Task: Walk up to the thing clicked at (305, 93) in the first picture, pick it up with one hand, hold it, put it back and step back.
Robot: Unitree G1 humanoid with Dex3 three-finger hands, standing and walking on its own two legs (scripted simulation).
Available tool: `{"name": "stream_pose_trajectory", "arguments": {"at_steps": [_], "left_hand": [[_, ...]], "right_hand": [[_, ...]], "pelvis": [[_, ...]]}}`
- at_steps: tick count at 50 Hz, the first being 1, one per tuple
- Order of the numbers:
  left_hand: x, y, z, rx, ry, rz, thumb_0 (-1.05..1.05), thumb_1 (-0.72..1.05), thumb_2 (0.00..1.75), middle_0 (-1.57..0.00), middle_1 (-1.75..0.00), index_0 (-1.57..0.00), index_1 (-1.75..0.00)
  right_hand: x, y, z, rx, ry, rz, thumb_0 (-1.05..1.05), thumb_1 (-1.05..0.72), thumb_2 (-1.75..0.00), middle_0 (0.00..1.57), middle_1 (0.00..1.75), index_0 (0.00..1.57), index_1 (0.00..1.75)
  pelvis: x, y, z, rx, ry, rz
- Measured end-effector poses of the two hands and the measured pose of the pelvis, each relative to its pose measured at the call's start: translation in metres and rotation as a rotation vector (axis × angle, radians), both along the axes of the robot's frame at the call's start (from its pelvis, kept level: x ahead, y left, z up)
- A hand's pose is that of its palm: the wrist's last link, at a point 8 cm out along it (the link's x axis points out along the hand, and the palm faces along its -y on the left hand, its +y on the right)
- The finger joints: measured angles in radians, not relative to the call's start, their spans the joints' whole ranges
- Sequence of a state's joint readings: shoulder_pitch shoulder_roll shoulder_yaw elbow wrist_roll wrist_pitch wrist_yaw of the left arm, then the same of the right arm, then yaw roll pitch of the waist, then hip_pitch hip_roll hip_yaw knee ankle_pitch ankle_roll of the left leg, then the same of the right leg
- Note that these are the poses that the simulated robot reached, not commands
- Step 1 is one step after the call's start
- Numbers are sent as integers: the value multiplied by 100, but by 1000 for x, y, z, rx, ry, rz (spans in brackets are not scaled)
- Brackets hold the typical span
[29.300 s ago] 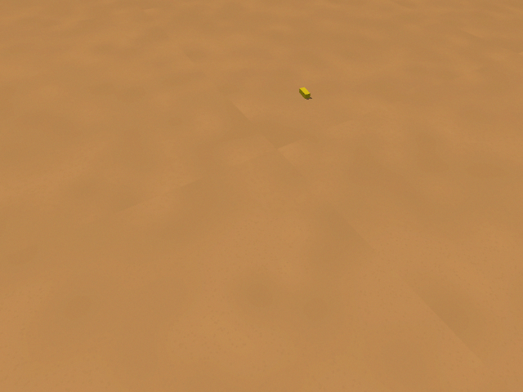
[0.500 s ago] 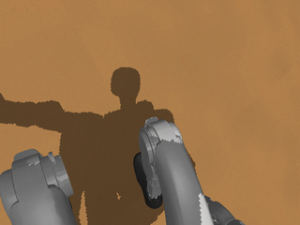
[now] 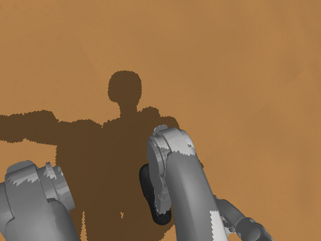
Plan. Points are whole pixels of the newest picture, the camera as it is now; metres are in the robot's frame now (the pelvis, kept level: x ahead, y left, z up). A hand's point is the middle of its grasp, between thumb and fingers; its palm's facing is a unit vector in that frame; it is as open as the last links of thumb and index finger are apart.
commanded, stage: rest palm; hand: left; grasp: from above
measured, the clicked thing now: out of the picture +0.42 +0.39 -0.27
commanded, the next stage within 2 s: close in 0.58 s
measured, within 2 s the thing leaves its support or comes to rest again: neither
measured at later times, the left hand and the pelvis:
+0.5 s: hand out of the picture +0.41 +0.38 -0.24, palm faces -0.40 -0.19 -0.90, open 14.3 cm; pelvis +0.00 +0.00 -0.01, yaw -1 degrees
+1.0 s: hand out of the picture +0.41 +0.38 -0.24, palm faces -0.42 -0.19 -0.89, open 13.0 cm; pelvis +0.00 +0.00 -0.01, yaw -1 degrees
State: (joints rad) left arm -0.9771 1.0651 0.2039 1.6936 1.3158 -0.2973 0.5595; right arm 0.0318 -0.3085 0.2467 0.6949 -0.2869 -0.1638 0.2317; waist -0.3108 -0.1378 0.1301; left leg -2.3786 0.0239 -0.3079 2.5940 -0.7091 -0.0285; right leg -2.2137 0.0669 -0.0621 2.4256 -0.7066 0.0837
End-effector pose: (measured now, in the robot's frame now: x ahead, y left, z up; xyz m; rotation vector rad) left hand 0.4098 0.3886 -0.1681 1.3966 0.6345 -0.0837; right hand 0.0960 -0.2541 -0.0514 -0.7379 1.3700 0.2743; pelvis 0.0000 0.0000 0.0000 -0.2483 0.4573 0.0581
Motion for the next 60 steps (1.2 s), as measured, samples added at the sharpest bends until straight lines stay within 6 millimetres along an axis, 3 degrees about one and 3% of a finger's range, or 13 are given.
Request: {"name": "stream_pose_trajectory", "arguments": {"at_steps": [15, 36, 60], "left_hand": [[2, -6, -8, -19, -20, -45, 0, -55, 101, -9, -97, -7, -99], [2, -7, -17, -13, -19, -32, 0, -50, 97, -10, -98, -9, -99], [2, -7, -15, -12, -18, -36, 0, -17, 72, -32, -84, -34, -81]], "right_hand": [[-7, -2, 8, -27, 31, 11, 0, -90, -90, 20, 30, 20, 30], [-10, 4, 2, 17, 35, 47, 0, -90, -90, 20, 30, 20, 30], [-14, -2, 4, 0, 49, 44, 0, -89, -89, 20, 30, 20, 30]], "pelvis": [[0, 3, -1, -16, -20, -6], [0, 4, -7, -17, -43, -14], [-1, 2, -6, -13, -43, -16]]}}
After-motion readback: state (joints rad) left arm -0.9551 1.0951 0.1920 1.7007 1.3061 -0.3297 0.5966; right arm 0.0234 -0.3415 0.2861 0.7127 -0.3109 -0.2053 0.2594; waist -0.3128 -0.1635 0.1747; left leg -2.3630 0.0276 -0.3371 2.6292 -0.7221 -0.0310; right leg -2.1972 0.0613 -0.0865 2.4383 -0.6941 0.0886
